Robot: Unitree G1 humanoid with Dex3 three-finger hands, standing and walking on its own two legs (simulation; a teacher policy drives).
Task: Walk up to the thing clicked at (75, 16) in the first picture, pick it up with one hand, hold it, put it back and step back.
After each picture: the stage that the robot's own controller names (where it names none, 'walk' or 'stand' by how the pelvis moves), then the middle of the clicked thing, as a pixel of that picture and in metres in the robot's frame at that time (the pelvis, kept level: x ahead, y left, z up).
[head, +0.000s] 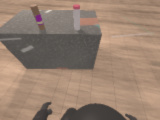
stand; (76, 18) +0.95 +0.19 +0.11
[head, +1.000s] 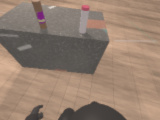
walk; (83, 20) +0.84 +0.10 +0.11
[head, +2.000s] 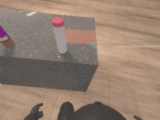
stand; (60, 37) +0.50 +0.24 +0.14
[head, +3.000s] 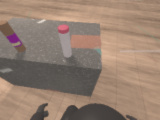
stand; (65, 43) +0.50 +0.21 +0.13
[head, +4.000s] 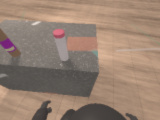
stand; (62, 47) +0.47 +0.23 +0.11
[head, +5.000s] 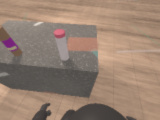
stand; (62, 46) +0.48 +0.23 +0.11
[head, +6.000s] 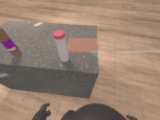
stand; (62, 47) +0.47 +0.23 +0.11
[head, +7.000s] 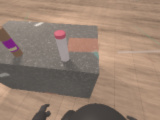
rise first; (62, 47) +0.47 +0.23 +0.11
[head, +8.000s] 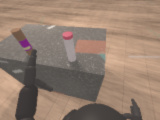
rise first; (70, 48) +0.48 +0.21 +0.11
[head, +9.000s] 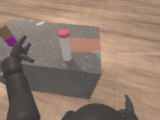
go down; (65, 47) +0.48 +0.19 +0.11
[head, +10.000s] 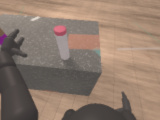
go down; (63, 45) +0.47 +0.19 +0.12
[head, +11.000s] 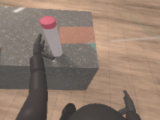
close in; (53, 40) +0.46 +0.21 +0.15
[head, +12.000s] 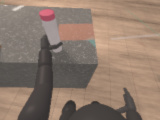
close; (53, 34) +0.50 +0.21 +0.16
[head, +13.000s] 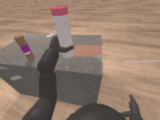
lift; (64, 35) +0.34 +0.15 +0.34
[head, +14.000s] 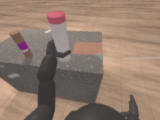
hold; (61, 40) +0.33 +0.17 +0.30
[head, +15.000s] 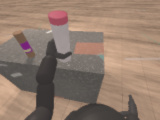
hold; (62, 41) +0.31 +0.16 +0.31
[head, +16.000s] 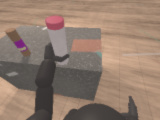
hold; (59, 44) +0.32 +0.18 +0.27
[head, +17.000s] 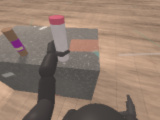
crouch; (60, 41) +0.38 +0.19 +0.26
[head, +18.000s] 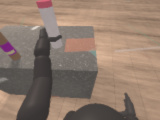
lower; (51, 27) +0.47 +0.22 +0.29
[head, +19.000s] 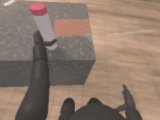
lower; (46, 30) +0.51 +0.22 +0.17
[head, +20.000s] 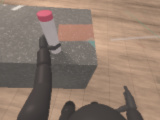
lower; (51, 35) +0.49 +0.22 +0.16
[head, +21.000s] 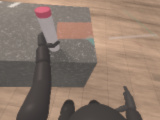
lower; (49, 32) +0.50 +0.22 +0.16
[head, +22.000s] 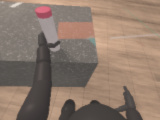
lower; (50, 32) +0.50 +0.22 +0.16
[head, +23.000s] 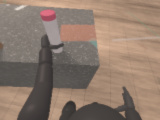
open; (53, 35) +0.49 +0.21 +0.16
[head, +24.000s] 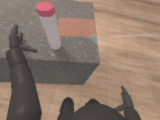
rise; (51, 30) +0.49 +0.21 +0.17
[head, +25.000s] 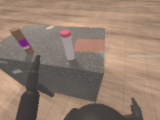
sink last; (68, 46) +0.49 +0.22 +0.13
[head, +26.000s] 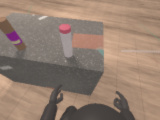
stand; (67, 42) +0.49 +0.20 +0.12
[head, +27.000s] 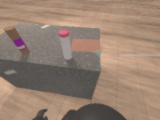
stand; (66, 46) +0.51 +0.22 +0.11
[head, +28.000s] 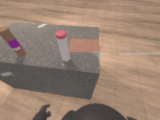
stand; (63, 47) +0.48 +0.23 +0.11
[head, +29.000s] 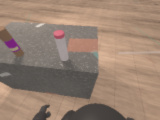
stand; (62, 47) +0.48 +0.24 +0.11
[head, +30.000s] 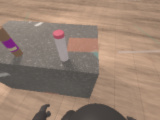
stand; (61, 47) +0.47 +0.23 +0.11
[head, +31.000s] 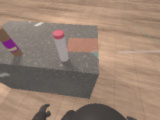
stand; (61, 47) +0.47 +0.23 +0.11
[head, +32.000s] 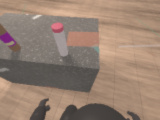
walk; (61, 41) +0.49 +0.24 +0.11
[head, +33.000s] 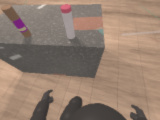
walk; (68, 24) +0.65 +0.22 +0.12
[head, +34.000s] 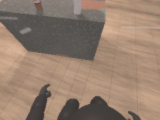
walk; out of the picture +0.97 +0.19 +0.14
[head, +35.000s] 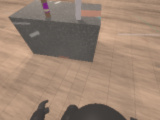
stand; (78, 8) +1.12 +0.20 +0.13
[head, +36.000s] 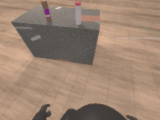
stand; (78, 14) +1.12 +0.20 +0.11
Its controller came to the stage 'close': yes
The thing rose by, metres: 0.21
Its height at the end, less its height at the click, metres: +0.00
